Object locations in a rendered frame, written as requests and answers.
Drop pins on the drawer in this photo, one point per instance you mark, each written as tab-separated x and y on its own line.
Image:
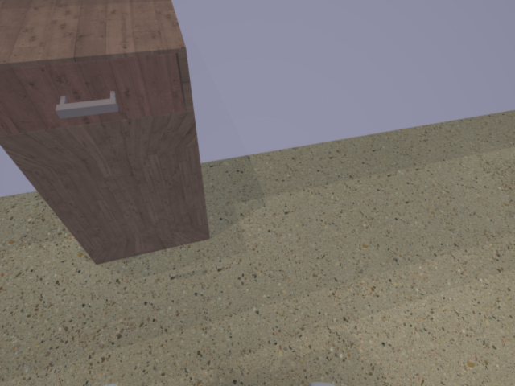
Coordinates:
144	86

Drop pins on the cabinet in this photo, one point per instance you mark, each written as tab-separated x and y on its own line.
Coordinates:
122	188

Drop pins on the handle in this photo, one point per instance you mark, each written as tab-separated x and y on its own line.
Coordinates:
85	108

